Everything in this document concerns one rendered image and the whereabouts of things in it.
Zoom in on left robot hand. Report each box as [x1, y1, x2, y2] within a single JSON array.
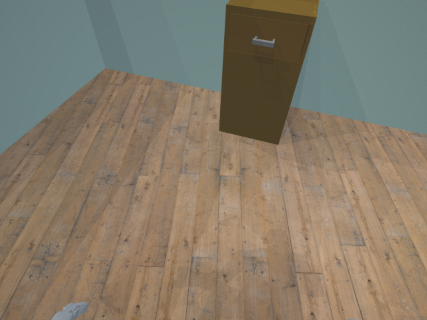
[[51, 302, 88, 320]]

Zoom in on drawer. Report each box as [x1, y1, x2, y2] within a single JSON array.
[[228, 13, 309, 62]]

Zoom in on cabinet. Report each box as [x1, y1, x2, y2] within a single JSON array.
[[219, 0, 319, 145]]

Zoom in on handle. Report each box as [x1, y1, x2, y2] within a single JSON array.
[[252, 36, 275, 48]]

